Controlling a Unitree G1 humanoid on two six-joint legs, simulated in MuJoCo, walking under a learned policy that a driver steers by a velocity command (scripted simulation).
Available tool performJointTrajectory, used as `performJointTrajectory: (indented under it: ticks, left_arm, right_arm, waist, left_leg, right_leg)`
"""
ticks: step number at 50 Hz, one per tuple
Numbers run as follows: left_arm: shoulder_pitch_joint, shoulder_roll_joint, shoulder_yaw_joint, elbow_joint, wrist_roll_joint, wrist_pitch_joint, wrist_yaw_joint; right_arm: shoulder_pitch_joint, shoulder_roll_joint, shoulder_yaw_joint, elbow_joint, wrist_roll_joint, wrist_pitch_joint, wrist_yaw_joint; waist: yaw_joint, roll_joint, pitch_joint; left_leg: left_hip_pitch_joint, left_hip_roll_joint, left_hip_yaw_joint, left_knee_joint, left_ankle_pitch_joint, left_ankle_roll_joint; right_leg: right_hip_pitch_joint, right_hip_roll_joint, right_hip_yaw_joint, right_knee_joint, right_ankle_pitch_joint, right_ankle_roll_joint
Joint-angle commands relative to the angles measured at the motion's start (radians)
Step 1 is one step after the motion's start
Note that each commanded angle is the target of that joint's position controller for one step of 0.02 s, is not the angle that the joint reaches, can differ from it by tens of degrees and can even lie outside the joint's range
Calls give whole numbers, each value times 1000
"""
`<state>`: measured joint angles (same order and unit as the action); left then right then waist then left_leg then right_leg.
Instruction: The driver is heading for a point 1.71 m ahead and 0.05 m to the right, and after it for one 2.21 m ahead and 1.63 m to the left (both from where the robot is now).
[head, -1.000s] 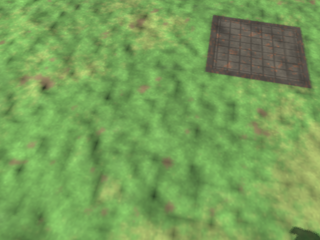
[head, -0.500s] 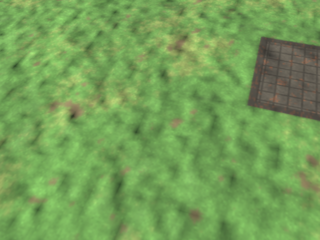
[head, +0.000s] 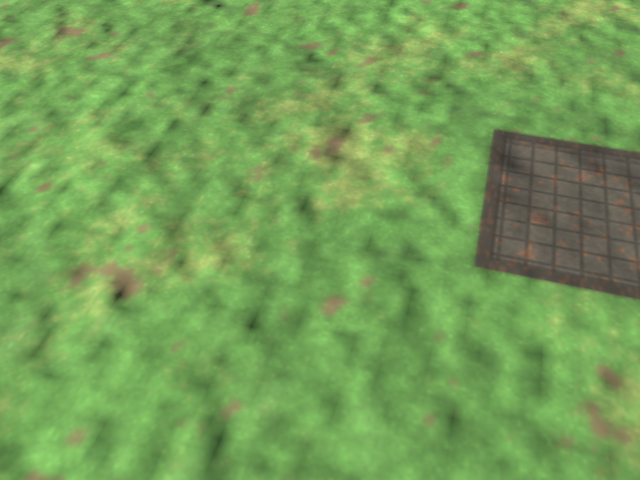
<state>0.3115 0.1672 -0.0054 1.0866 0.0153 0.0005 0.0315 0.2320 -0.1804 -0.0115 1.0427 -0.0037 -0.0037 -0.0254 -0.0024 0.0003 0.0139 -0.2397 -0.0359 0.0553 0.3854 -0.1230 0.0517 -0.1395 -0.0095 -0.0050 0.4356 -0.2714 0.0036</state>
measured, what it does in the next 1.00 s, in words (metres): stands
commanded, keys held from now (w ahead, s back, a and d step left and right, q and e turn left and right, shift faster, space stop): no key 1.00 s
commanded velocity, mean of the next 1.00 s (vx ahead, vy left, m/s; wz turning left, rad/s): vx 0.01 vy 0.00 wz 0.00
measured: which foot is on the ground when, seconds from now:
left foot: down 0.00-1.00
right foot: down 0.00-1.00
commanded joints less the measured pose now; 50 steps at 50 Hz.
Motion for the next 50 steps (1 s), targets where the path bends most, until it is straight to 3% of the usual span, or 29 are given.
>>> performJointTrajectory:
  ticks: [1,20,50]
  left_arm:
    - [48,79,9,-7,-5,-21,6]
    - [104,45,-1,34,-7,-21,12]
    - [147,16,-4,53,-6,-27,17]
  right_arm:
    - [50,-84,-17,1,-4,-12,1]
    - [109,-45,2,100,-2,-6,-11]
    - [138,-13,7,140,-2,-2,-18]
  waist:
    - [-14,-37,44]
    - [-4,-9,70]
    - [-4,-7,79]
  left_leg:
    - [99,121,-145,-67,-22,11]
    - [83,123,-133,-53,37,-11]
    - [91,129,-124,-32,73,-21]
  right_leg:
    - [-125,-88,101,-148,6,-40]
    - [-78,-85,92,-148,76,-57]
    - [-54,-81,91,-146,146,-63]
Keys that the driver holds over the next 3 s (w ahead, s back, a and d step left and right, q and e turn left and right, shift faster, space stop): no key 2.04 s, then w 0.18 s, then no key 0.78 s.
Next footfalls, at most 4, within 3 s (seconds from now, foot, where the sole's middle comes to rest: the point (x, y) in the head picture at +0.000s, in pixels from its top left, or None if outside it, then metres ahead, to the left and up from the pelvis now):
2.38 left None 0.20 0.08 -0.78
2.70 right None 0.21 -0.11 -0.78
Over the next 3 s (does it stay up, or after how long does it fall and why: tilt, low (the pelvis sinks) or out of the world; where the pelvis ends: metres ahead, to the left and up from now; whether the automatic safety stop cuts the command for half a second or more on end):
stays up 0.19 0.01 0.00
